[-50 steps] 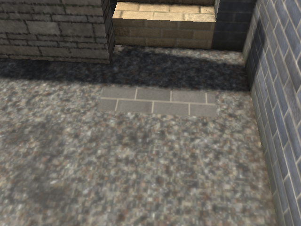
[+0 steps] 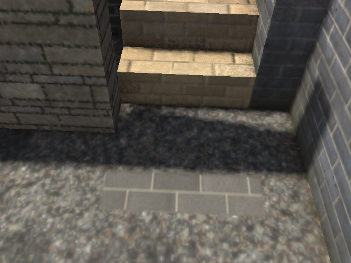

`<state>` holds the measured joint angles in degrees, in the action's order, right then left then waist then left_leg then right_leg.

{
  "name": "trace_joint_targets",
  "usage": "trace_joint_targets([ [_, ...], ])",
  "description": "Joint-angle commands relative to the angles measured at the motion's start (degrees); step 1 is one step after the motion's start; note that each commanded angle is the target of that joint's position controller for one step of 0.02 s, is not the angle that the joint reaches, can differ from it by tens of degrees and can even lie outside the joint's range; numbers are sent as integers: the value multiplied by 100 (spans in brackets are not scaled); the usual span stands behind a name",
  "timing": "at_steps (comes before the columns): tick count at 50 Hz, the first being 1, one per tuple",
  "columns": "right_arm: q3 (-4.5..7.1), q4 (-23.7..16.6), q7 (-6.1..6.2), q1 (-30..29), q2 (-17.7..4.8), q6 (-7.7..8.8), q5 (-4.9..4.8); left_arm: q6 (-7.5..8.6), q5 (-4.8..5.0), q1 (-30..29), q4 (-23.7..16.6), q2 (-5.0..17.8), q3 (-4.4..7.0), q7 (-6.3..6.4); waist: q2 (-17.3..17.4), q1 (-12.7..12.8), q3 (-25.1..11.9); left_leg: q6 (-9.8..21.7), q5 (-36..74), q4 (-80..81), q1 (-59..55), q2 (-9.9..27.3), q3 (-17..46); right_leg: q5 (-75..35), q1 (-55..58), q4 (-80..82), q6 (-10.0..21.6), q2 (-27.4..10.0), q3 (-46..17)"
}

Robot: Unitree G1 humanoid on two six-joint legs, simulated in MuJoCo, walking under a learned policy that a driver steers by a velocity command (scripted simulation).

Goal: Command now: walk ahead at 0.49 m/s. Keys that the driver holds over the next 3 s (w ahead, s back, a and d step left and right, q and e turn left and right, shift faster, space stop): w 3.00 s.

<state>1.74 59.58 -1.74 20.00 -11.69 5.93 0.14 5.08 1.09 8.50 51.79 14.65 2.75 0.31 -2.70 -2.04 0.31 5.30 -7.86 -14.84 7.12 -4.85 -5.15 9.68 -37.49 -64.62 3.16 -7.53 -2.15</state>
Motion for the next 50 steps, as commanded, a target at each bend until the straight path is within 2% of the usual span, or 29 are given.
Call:
trace_joint_targets([
  [1, 81, -257, 131, -88, -752, 49, 4, -65, -68, 94, -237, 264, 109, -16, 471, 254, 458, 832, 635, 1068, 320, 1662, 1261, -863, -555, 720, -167, -205, -104],
  [6, 60, -161, 244, 430, -869, -17, -50, 14, -26, -959, -533, 134, 69, -138, 512, -113, 556, 569, 805, 1102, -138, 1485, 858, -1912, -253, 2580, -222, 135, 225],
  [11, 97, 48, 266, 931, -917, -175, -73, 90, 32, -1679, -846, 110, 2, -338, 528, -322, 750, 579, 1286, 649, -1415, 1856, 853, -1377, -642, 3386, -96, 285, 275],
  [13, 139, 27, 337, 839, -978, -214, -67, 164, 79, -1653, -905, 227, 19, -407, 667, -157, 673, 492, 1813, 369, -1733, 1983, 859, -1016, -414, 3590, 21, 383, 280],
  [15, 184, -65, 324, 650, -1130, -259, -66, 197, 11, -1098, -761, 463, 102, -388, 926, 172, 197, 380, 3628, -358, -1798, 1906, 763, -508, 631, 3590, 185, 731, 526],
  [16, 181, -115, 303, 495, -1139, -307, -41, 206, 18, -278, -529, 674, 219, -355, 958, 635, -251, 284, 4490, -1292, -1616, 1742, 618, -592, 1670, 3717, 359, 939, 661],
  [17, 136, -232, 276, 320, -1080, -327, 46, 205, -47, 856, -204, 971, 336, -311, 863, 1139, -957, 121, 3963, -2777, -577, 1474, 488, -834, 3439, 3474, 646, 535, 207],
  [18, -59, -302, 175, 1018, -401, -233, 79, 191, -193, 1759, -30, 1581, 481, -275, -514, 965, -2125, -315, 1357, -5193, 1855, 577, 275, -101, 6060, 3578, 1585, -1063, -2379],
  [19, -103, -156, 177, 1082, -289, -33, -55, 172, -182, 1782, 52, 1153, 333, -289, -1049, 908, -2663, -260, -2236, -6173, 2716, 154, 1194, 249, 6432, 4577, 1689, -1611, -4104],
  [20, 52, -315, 185, 500, -857, 86, -249, 203, -109, 1295, -1, 799, 215, -284, -815, 862, -1696, -145, -2059, -6567, 3190, 524, 1354, 177, 5658, 4685, 1302, -1357, -3316],
  [21, 75, -421, 212, 64, -963, 135, -320, 209, -90, 746, -115, 614, 134, -270, -392, 699, -975, -121, -1545, -6436, 3165, 844, 1150, -352, 4652, 4817, 1102, -1140, -2367],
  [22, 125, -447, 263, -176, -982, 137, -326, 194, -133, 398, -144, 547, 100, -279, -37, 546, -512, -145, -1162, -6068, 2971, 1049, 1008, -976, 3786, 5020, 1019, -880, -1664],
  [23, 173, -411, 304, -131, -927, 65, -267, 215, -170, 218, -160, 389, 43, -291, -62, 343, -305, -155, -897, -5710, 2657, 1229, 991, -1215, 3266, 5204, 925, -632, -1177],
  [25, 155, -328, 329, 64, -621, -95, -233, 206, -189, 254, -84, 335, 15, -308, -150, 160, -140, -218, -728, -5353, 2355, 1319, 897, -1325, 2783, 5510, 990, -444, -834],
  [27, 167, -393, 344, -121, -583, -187, -205, 208, -178, 413, 10, 499, 37, -250, -112, 93, 62, -332, -534, -4922, 2563, 1394, 816, -1515, 2590, 5696, 1064, -441, -640],
  [30, 189, -659, 326, -894, -672, -190, -125, 165, -150, 685, 98, 695, 77, -115, 4, 239, 249, -477, 349, -3817, 3140, 1462, 797, -1435, 2851, 5831, 1011, -424, -490],
  [32, 151, -783, 254, -1367, -573, -154, -69, 163, -88, 926, 176, 628, 45, -74, 82, 384, 330, -495, 978, -2962, 3081, 1358, 726, -1259, 2924, 5880, 903, -339, -290],
  [36, 98, -1052, 111, -2137, -582, -147, -91, 149, -35, 1149, 331, 833, 93, -46, 30, 586, 473, -449, 1362, -1975, 2644, 1100, 513, -1004, 3082, 5849, 850, -333, -80],
  [39, 123, -1271, 67, -2243, -814, -82, -123, 78, 76, 1105, 459, 1081, 189, -1, -86, 448, 526, -297, 865, -1596, 2634, 1119, 720, -923, 3621, 5659, 751, -671, -233],
  [41, 183, -1248, -8, -1983, -995, -6, -118, -47, 20, 1044, 488, 1102, 226, 30, -171, 245, 348, -152, 335, -1474, 2348, 1002, 566, -1395, 4022, 5191, 651, -741, -190],
  [42, 264, -1126, -21, -1514, -1128, 13, -123, -108, -14, 963, 458, 1029, 206, 37, -129, -14, 53, -52, 166, -1382, 1659, 822, 368, -2228, 3980, 4587, 554, -592, -48],
  [43, 418, -813, 9, -531, -1413, 42, -128, -137, -92, 994, 425, 761, 122, 50, -1, -421, -541, 109, 158, -1352, 378, 719, 364, -2627, 3618, 3310, 376, -214, 153],
  [44, 505, -604, 71, 416, -1806, -8, -17, -105, -149, 1153, 287, 544, 7, 39, 763, -648, -1368, 512, -442, -1367, -1467, 1678, 1699, -1685, 2169, 1303, 136, 278, 476],
  [45, 538, -501, 14, 745, -2118, -59, 103, 67, -141, 1557, 241, -76, -166, -44, 2367, -343, -1886, 1313, -1145, -324, -2814, 2675, 4488, 2191, 145, -398, -149, 1336, 143],
  [46, 374, -575, 23, 489, -1555, -47, 70, 221, 56, 1262, 302, 590, -34, -107, 1645, -442, -1644, 1130, -1604, -38, -2748, 2572, 4612, 2421, -545, -1136, -28, 1018, -582],
  [47, 285, -723, 48, 1, -1295, -37, 34, 310, 182, 790, 175, 869, 20, -151, 1250, -373, -1012, 908, -1229, -52, -2078, 2455, 3679, 1894, -814, -1145, 88, 696, -434],
  [48, 221, -866, 67, -526, -1143, -44, 48, 324, 148, 511, 127, 960, 33, -100, 733, -187, -692, 744, -477, 41, -1316, 2256, 2948, 1264, -544, -843, 100, 319, -224],
  [49, 155, -919, 65, -793, -997, -41, 89, 277, 37, 392, 120, 941, 66, -69, 608, -40, -436, 688, 157, 184, -662, 2070, 2493, 870, -220, -494, 40, 105, -191],
  [50, 85, -892, 63, -871, -879, -37, 149, 198, 2, 461, 124, 839, 61, -81, 666, 131, -425, 660, 467, 336, -257, 1965, 2231, 625, 175, -330, 10, -32, -229],
])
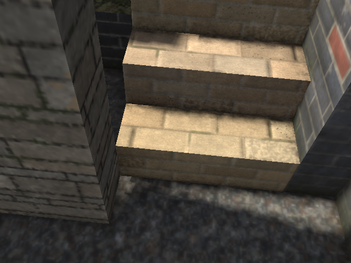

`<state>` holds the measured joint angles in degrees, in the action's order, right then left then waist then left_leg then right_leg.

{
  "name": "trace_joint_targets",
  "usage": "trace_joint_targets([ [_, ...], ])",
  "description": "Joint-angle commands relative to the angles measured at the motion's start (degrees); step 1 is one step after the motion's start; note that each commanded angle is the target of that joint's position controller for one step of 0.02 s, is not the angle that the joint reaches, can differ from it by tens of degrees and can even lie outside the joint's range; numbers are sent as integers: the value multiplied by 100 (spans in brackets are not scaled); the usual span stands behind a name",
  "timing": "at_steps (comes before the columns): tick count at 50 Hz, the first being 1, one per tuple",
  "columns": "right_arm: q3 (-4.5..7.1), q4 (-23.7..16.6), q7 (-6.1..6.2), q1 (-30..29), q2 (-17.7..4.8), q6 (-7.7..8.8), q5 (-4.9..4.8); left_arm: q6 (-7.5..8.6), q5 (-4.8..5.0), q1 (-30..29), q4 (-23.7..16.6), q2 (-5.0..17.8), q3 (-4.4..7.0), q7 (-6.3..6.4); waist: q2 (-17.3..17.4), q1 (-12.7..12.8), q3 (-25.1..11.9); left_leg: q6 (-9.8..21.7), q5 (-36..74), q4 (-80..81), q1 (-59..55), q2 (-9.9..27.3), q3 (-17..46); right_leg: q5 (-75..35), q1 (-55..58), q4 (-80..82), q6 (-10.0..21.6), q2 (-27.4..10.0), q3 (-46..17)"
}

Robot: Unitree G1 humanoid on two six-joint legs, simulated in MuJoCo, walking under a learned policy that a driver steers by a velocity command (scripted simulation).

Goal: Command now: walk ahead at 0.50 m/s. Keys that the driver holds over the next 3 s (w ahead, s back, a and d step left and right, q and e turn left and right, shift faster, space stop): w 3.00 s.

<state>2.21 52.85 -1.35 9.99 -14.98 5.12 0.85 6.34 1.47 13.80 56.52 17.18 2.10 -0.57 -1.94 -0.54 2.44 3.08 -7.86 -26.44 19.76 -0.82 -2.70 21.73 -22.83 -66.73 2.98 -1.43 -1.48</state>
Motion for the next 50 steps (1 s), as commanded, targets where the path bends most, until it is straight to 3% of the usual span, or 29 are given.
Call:
trace_joint_targets([
  [1, 15, -191, 12, 135, -555, 42, 76, -3, -44, -10, -340, 440, 96, -7, 639, 51, -606, 915, 669, 1641, -1293, 1482, 1796, -715, -1095, 2, -10, -670, -268],
  [2, 17, -149, 11, 173, -647, 53, 39, -67, -59, 8, -341, 341, 72, -7, 630, 104, -533, 947, 899, 1747, -1144, 1437, 1579, -791, -1047, 158, -51, -685, -223],
  [3, 79, 231, 86, 737, -664, 151, -39, -305, -655, -39, -334, 98, -38, -130, 215, 183, -268, 866, 720, 2046, -761, 1394, 1255, -1178, -851, 457, -96, -588, 73],
  [4, 103, 318, 99, 857, -759, 210, -61, -435, -612, -253, -474, 72, -28, -142, 403, 152, -87, 783, 810, 2157, -747, 1268, 1051, -1452, -962, 771, -157, -610, 143],
  [5, 66, 379, 81, 1003, -575, 211, -76, -505, -584, -411, -542, 124, -36, -144, 518, 124, -47, 725, 888, 2139, -971, 1256, 986, -1667, -1245, 1023, -206, -581, 169],
  [8, 41, 344, 32, 1019, -457, 95, -22, -494, -362, -797, -678, 183, -33, -180, 746, 42, 13, 539, 827, 2054, -1006, 968, 521, -2291, -1049, 2240, -287, -475, 292],
  [13, 102, 487, 75, 1470, -554, 88, -43, -431, -363, -1682, -1022, 139, -83, -166, 693, -187, 270, 627, 705, 1945, -1449, 1226, 672, -2333, -829, 3332, -212, -301, 463],
  [15, 244, 472, 121, 1494, -808, 152, 85, -321, -413, -1681, -1088, 276, -24, -124, 660, -136, 264, 612, 1086, 1667, -1887, 1398, 695, -1886, -913, 3479, -53, -290, 374],
  [17, 240, 563, 148, 1561, -651, 143, 106, -229, -387, -1272, -1008, 256, -7, -83, 704, -18, 91, 642, 1400, 1106, -2187, 1460, 738, -1181, -519, 3765, 142, -141, 515],
  [18, 216, 561, 145, 1543, -544, 117, 99, -165, -409, -730, -822, 275, 32, -55, 529, 205, -93, 549, 1951, 438, -2065, 1251, 562, -1243, 214, 4164, 254, 14, 641],
  [19, 130, 502, 150, 1555, -312, 117, 105, -75, -482, 296, -474, 498, 138, 12, 239, 518, -726, 434, 2093, -745, -1444, 917, 331, -1362, 1673, 4062, 475, -201, 303],
  [20, 8, 259, 123, 1798, 57, 136, -62, -31, -568, 1188, -358, 1136, 318, 62, -812, 677, -1636, 131, 503, -2675, 358, 242, -143, -1090, 3601, 4269, 1058, -1592, -1632],
  [21, 29, 330, 113, 2068, -22, 171, -23, -139, -468, 1213, -271, 1477, 446, 47, -1631, 565, -1961, 42, -2241, -3890, 1558, -305, -89, -1147, 4036, 5161, 1427, -2250, -3416],
  [22, 77, 365, 209, 1635, -268, 98, 94, -213, -365, 642, -374, 995, 360, 34, -642, 348, -1229, 115, -1895, -4589, 1953, 165, 288, -972, 3467, 5138, 1331, -1958, -2890],
  [23, 59, 329, 185, 1264, -226, 115, 132, -199, -305, 224, -471, 521, 249, -10, 23, 294, -701, 83, -1366, -4531, 1863, 373, 391, -1536, 2720, 5094, 1131, -1752, -2038],
  [24, 26, 381, 186, 1214, -38, 99, 82, -184, -305, 87, -416, 245, 180, -31, 167, 176, -466, 47, -1135, -4243, 1607, 547, 433, -1926, 2236, 5247, 948, -1517, -1423],
  [25, 37, 391, 195, 1169, -93, 40, 189, -151, -202, -42, -363, 159, 145, -9, -3, 6, -267, -30, -937, -3964, 1311, 649, 413, -2370, 1749, 5406, 813, -1298, -990],
  [26, 27, 447, 208, 1223, -47, 5, 232, -125, -237, -100, -309, 79, 116, 18, -167, -53, -270, -65, -829, -3812, 1069, 653, 393, -2755, 1524, 5441, 801, -1174, -687],
  [31, -91, 304, 154, 469, 209, -22, 258, -76, -268, 190, -66, 203, 102, 74, -256, -32, -146, -337, -604, -2785, 1198, 631, -75, -3458, 1501, 5578, 1110, -989, -71],
  [35, -177, -61, 210, -339, 209, 7, 160, -29, -138, 454, 97, 283, 54, 103, -192, 157, -108, -435, 13, -1468, 869, 518, -182, -4460, 1677, 5521, 1087, -940, 120],
  [39, -127, -99, 271, -217, 43, 167, 87, -103, -148, 368, 137, 235, 26, 145, -206, 41, -376, -201, -38, -803, 500, 337, -93, -5136, 2381, 4927, 819, -1106, 22],
  [41, -91, 76, 327, 324, 53, 235, 128, -147, -134, 100, 80, 193, -11, 149, 24, -299, -617, -37, 321, -8, -407, 79, -278, -5642, 2322, 4044, 602, -902, 159],
  [42, -20, 238, 374, 867, -158, 272, 153, -140, -114, 0, -17, 139, -53, 139, 286, -498, -935, 74, 859, 224, -1306, 313, 15, -5122, 1877, 3286, 414, -677, 219],
  [43, 47, 206, 491, 1333, -460, 289, 179, -152, -20, -122, -163, -354, -236, 200, 510, -633, -1277, 219, 2136, 729, -2202, 1404, 1267, -3382, 1078, 2152, 74, -259, 366],
  [44, 69, 321, 523, 1254, -590, 229, 186, -275, 109, 849, -33, -906, -324, 158, 1782, -118, -1455, 1000, 3702, 708, -2664, 2267, 2368, 324, 198, 1295, -88, 453, 327],
  [45, 70, 311, 458, 1210, -434, 179, 126, -387, -62, 884, 113, -388, -216, 215, 912, -114, -1149, 1091, 2736, 908, -2241, 2264, 2528, 967, -17, 617, -17, 352, -65],
  [46, 112, 209, 403, 916, -524, 103, 116, -387, -205, 782, 32, -243, -144, 206, 848, -31, -737, 1024, 1761, 1176, -1894, 2017, 2157, 862, -329, 231, 39, 274, -52],
  [48, -56, -27, 370, 209, -110, 62, 60, -378, -301, 470, -58, -295, -131, 190, 545, 227, -197, 680, 1067, 1752, -863, 1594, 1383, 232, -19, 750, -18, -24, -125],
  [50, -119, 4, 361, 2, -48, 171, 89, -498, -334, 520, -110, -471, -161, 193, 631, 399, -329, 535, 1838, 1636, -483, 1256, 722, -138, 670, 1419, -138, 17, 28],
])
Over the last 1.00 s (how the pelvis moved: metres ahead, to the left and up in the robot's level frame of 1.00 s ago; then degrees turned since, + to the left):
0.58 0.02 -0.01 1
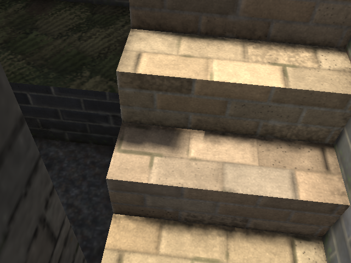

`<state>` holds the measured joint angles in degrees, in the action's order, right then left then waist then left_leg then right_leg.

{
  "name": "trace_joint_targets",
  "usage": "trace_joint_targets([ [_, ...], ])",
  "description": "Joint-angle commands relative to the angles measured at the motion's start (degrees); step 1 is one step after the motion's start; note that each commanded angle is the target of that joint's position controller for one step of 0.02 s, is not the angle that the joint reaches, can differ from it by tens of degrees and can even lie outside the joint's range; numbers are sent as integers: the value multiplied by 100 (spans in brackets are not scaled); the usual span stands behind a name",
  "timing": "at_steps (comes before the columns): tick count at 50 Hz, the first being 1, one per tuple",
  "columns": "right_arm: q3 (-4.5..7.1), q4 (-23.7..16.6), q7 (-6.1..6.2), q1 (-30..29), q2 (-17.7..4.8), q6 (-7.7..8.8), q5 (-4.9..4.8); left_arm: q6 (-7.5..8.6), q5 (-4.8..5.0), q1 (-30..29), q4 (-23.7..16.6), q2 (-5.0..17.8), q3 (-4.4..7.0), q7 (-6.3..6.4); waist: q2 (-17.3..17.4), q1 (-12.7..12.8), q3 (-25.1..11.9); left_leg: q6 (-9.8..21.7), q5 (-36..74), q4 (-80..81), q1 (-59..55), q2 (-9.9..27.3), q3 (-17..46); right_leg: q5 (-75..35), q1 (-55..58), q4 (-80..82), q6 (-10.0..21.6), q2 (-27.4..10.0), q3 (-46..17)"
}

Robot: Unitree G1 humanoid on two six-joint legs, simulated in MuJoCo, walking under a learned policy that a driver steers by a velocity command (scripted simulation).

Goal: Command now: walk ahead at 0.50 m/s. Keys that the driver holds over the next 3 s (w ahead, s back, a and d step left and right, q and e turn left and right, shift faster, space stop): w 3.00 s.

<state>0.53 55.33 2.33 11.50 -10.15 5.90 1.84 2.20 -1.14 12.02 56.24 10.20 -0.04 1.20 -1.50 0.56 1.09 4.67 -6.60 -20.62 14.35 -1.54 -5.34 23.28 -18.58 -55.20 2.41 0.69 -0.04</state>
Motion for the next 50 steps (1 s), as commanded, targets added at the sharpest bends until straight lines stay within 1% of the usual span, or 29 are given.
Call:
trace_joint_targets([
  [1, 35, -226, -15, -192, -551, 137, -15, -106, -51, 688, -109, 113, 16, 21, 614, 322, -269, 309, 1865, 967, 93, 1208, 791, -335, 471, 809, -133, -148, -23],
  [2, 44, -205, -32, -200, -599, 150, -15, -97, -53, 524, -220, -33, -36, 21, 637, 224, -397, 308, 1900, 923, -50, 1188, 784, -422, 602, 1319, -183, -150, 16],
  [3, 58, -172, -40, -145, -686, 155, -58, -72, -46, 317, -316, -21, -40, 14, 714, 125, -425, 346, 1767, 908, -237, 1204, 872, -532, 588, 1746, -232, -117, 76],
  [5, 107, -121, -61, -94, -815, 118, -84, -8, 25, 134, -445, 37, -42, 38, 894, -17, -516, 381, 1018, 971, -574, 1248, 1132, -819, 547, 2385, -271, -81, 181],
  [6, 113, -142, -74, -185, -817, 82, -99, 42, 42, 115, -481, 2, -63, 41, 864, -18, -519, 370, 438, 1030, -583, 1244, 1221, -1117, 663, 2768, -266, -100, 208],
  [8, 101, -211, -88, -389, -737, 7, -164, 158, 2, 135, -508, -12, -80, 12, 690, 6, -464, 218, -557, 1116, -309, 1005, 1272, -1752, 1186, 3217, -265, -252, 153],
  [9, 91, -209, -93, -445, -673, -29, -137, 212, -28, 194, -536, 25, -87, -9, 569, 24, -361, 149, -792, 1091, -237, 901, 1262, -1795, 1234, 3354, -262, -446, -39],
  [10, 86, -207, -104, -435, -577, -58, -81, 258, -47, 243, -547, 123, -77, -15, 226, -45, -129, 87, -584, 952, -301, 720, 1163, -1866, 1049, 3550, -253, -609, -228],
  [11, 38, -175, -106, -245, -399, -72, -110, 270, -6, 15, -631, 291, -48, -8, -370, -235, -1, 25, 62, 916, -482, 585, 1045, -2020, 877, 3644, -212, -684, -384],
  [12, 7, -109, -88, -210, -392, -67, -95, 288, 73, -202, -708, 264, -39, -9, -634, -250, -4, -64, 485, 864, -806, 576, 920, -2034, 687, 3855, -182, -687, -500],
  [13, 30, -119, -60, -316, -551, -66, -74, 319, 96, -260, -770, 130, -87, -20, -552, -219, -116, -147, 775, 790, -1083, 629, 911, -2352, 717, 3992, -185, -701, -523],
  [14, 24, -152, -59, -417, -596, -66, -63, 341, 73, -288, -823, 63, -126, -31, -429, -211, -236, -175, 1242, 744, -1214, 735, 907, -2994, 857, 3963, -169, -746, -483],
  [16, 19, -143, -33, -493, -610, -83, -71, 362, 100, -212, -858, 132, -135, -8, -195, -196, -568, -244, 1500, 670, -1324, 782, 892, -3432, 1225, 3937, -137, -762, -498],
  [18, -10, -129, -20, -594, -554, -114, -103, 349, 97, -262, -905, 140, -150, 3, -85, -192, -582, -297, 1308, 762, -1288, 797, 896, -3375, 1349, 4030, -135, -774, -514],
  [19, -15, -241, -112, -693, -565, -165, -130, 311, 98, -306, -941, -193, -251, -75, -437, -200, -476, -342, 1579, 781, -1236, 880, 916, -3663, 1255, 3992, -226, -786, -392],
  [21, -12, -251, -146, -750, -573, -215, -114, 289, 95, -250, -969, -69, -234, -112, -217, -163, -618, -394, 1504, 761, -1294, 875, 869, -3673, 1315, 3998, -236, -787, -400],
  [23, -29, -266, -144, -846, -535, -231, -112, 286, 81, -335, -1029, 69, -208, -115, -13, -154, -621, -442, 1256, 853, -1253, 875, 868, -3490, 1339, 4090, -216, -796, -431],
  [25, -32, -280, -138, -929, -541, -237, -111, 286, 65, -410, -1079, 108, -206, -121, 68, -153, -583, -471, 1106, 901, -1219, 891, 875, -3338, 1338, 4173, -207, -800, -468],
  [26, -55, -231, -55, -985, -508, -204, -108, 304, 48, -471, -1091, 331, -146, -48, 417, -154, -636, -444, 895, 927, -1235, 847, 879, -3087, 1439, 4256, -142, -798, -605],
  [31, -64, -207, -18, -1121, -567, -180, -104, 326, 46, -613, -1104, 186, -184, -59, 90, -152, -481, -461, 731, 1015, -1133, 904, 913, -2847, 1437, 4452, -153, -774, -633],
  [32, -65, -215, -77, -1194, -672, -167, -93, 327, -18, -784, -1177, 325, -153, -88, 190, -140, -494, -436, 781, 909, -1110, 948, 862, -2706, 1446, 4434, -103, -802, -643],
  [33, -74, -219, -101, -1210, -632, -162, -99, 326, -22, -805, -1177, 324, -152, -103, 141, -142, -550, -431, 751, 909, -1108, 957, 868, -2618, 1444, 4468, -95, -799, -649],
  [38, -95, -203, -112, -1251, -688, -158, -92, 317, 0, -883, -1170, 328, -178, -134, -19, -124, -504, -463, 660, 941, -1030, 979, 858, -2386, 1454, 4595, -117, -785, -687],
  [39, -72, -190, -129, -1322, -764, -162, -121, 341, 96, -764, -1095, 472, -148, -127, -1, -89, -554, -480, 587, 834, -965, 930, 842, -2218, 1552, 4567, -162, -715, -704],
  [41, -87, -165, -145, -1305, -745, -159, -138, 345, 83, -822, -1100, 489, -155, -124, -43, -109, -512, -498, 489, 849, -867, 917, 822, -2019, 1538, 4636, -164, -718, -738],
  [42, -113, -201, -134, -1373, -740, -144, -198, 320, 58, -899, -1159, 537, -132, -105, -75, -109, -384, -520, 457, 845, -774, 932, 799, -1950, 1498, 4648, -187, -727, -816],
  [46, -146, -186, -115, -1373, -776, -138, -170, 299, 43, -933, -1198, 575, -141, -110, -19, -114, -470, -548, 480, 828, -765, 952, 788, -2002, 1581, 4654, -185, -724, -856],
  [48, -160, -190, -109, -1392, -792, -125, -173, 304, 43, -930, -1195, 611, -149, -113, 14, -112, -505, -553, 535, 823, -771, 980, 795, -2202, 1628, 4616, -180, -722, -855],
  [50, -155, -244, -130, -1446, -807, -156, -208, 288, 28, -923, -1185, 586, -180, -67, 21, -98, -561, -588, 520, 812, -770, 1009, 809, -2365, 1718, 4631, -171, -721, -853],
])
Over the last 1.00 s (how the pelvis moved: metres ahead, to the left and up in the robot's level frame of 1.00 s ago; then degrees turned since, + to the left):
0.46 -0.02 0.01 0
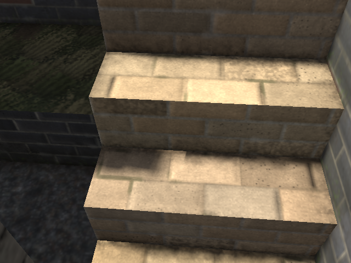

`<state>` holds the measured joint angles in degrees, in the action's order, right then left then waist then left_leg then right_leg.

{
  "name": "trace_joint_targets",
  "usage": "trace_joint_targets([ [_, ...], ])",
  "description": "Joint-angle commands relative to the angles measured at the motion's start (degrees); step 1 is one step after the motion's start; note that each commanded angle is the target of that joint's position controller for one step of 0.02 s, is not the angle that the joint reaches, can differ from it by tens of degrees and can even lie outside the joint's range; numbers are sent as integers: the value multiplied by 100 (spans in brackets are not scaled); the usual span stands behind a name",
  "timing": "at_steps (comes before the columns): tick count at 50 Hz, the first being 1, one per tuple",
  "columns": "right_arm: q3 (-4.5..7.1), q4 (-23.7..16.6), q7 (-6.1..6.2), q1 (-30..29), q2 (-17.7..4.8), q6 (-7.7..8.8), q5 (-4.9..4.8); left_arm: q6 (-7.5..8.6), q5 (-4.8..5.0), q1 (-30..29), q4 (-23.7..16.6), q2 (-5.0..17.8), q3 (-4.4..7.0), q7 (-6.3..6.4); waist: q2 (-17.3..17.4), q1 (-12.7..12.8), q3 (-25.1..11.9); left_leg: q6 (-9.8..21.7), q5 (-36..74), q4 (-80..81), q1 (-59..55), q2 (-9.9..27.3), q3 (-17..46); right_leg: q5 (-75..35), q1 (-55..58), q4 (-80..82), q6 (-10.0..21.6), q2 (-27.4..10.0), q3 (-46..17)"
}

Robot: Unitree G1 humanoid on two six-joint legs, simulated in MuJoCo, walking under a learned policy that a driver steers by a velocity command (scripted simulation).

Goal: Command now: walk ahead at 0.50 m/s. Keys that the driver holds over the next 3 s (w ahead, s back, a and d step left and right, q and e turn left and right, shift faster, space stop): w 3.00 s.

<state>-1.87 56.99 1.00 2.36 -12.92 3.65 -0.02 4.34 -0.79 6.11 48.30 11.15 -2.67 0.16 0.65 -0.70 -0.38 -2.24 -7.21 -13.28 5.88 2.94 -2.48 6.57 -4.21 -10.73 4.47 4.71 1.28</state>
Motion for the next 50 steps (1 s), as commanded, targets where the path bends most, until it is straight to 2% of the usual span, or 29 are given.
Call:
trace_joint_targets([
  [1, 83, -417, 1, -533, -537, 64, -17, 68, -7, -338, -390, 520, 82, 41, -167, 26, -420, 94, 576, 77, 81, 563, 520, -735, 301, 177, -374, -1121, -988],
  [2, 41, -494, -28, -656, -514, 40, -20, 53, 13, -330, -346, 514, 56, 11, -160, 28, -464, 121, 622, 68, 101, 607, 480, -886, 374, 120, -360, -1037, -926],
  [6, 19, -502, -54, -613, -601, 13, 1, 30, -13, -317, -329, 572, 40, -17, -98, 26, -475, 87, 542, 16, 183, 603, 436, -1196, 463, 52, -366, -1050, -928],
  [7, 30, -512, -42, -628, -648, 9, -27, 22, -13, -329, -344, 559, 43, -12, -84, 44, -471, 89, 486, -1, 181, 584, 433, -1247, 452, 84, -394, -1066, -944],
  [13, 9, -568, -30, -690, -672, -4, -16, 9, -2, -358, -318, 601, 27, -14, -76, 32, -449, 71, 453, -20, 126, 606, 418, -1206, 394, 122, -401, -1040, -982],
  [15, 12, -549, -6, -644, -701, -9, -32, 23, -14, -375, -326, 524, -11, -18, -159, 30, -493, 79, 496, -111, 7, 610, 415, -1160, 275, 132, -412, -1040, -977],
  [18, 5, -573, -8, -677, -709, -5, -18, 24, -7, -391, -319, 561, -17, -21, -105, 38, -466, 77, 500, -117, 14, 618, 413, -1093, 234, 136, -400, -1028, -986],
  [19, 22, -592, -4, -717, -753, -5, -39, 19, -27, -357, -315, 580, -19, -19, -65, 68, -474, 53, 541, -174, 55, 595, 409, -1119, 253, 100, -415, -997, -953],
  [38, -22, -698, 1, -573, -750, 18, 15, 34, -8, -478, -317, 568, -69, -28, -93, 30, -502, 75, 612, -99, -27, 643, 418, -1191, 209, 9, -324, -1013, -968],
  [39, -3, -720, 6, -615, -794, 19, -10, 32, -31, -442, -312, 582, -68, -27, -59, 62, -515, 53, 664, -151, 2, 618, 414, -1217, 231, -25, -340, -986, -936],
  [41, -24, -714, 0, -566, -752, 23, 13, 37, -9, -491, -311, 572, -69, -30, -92, 31, -508, 77, 632, -95, -37, 644, 416, -1210, 213, -9, -317, -1011, -964],
  [44, -5, -742, 5, -602, -798, 24, -11, 35, -33, -469, -302, 586, -68, -30, -60, 61, -530, 55, 697, -147, -18, 621, 410, -1255, 238, -54, -330, -985, -931],
  [47, -23, -732, -1, -550, -758, 23, 13, 36, -6, -523, -298, 573, -69, -31, -84, 31, -515, 80, 655, -85, -52, 642, 412, -1256, 227, -41, -310, -1013, -966],
  [49, -22, -736, -2, -547, -763, 22, 13, 35, -9, -532, -293, 580, -69, -30, -87, 30, -518, 81, 666, -85, -64, 642, 411, -1273, 228, -46, -310, -1014, -968],
  [50, -60, -696, -8, -522, -704, 34, -12, 23, -39, -526, -240, 596, -38, -53, -78, 47, -603, 94, 691, -49, -99, 651, 387, -1326, 283, 0, -323, -1014, -996],
])
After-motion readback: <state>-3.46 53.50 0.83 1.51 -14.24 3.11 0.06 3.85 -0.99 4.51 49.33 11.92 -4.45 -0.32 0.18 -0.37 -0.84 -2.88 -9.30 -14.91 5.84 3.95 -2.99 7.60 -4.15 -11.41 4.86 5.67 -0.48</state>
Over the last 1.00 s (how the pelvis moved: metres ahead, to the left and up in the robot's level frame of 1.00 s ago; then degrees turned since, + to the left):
0.06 -0.07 0.01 0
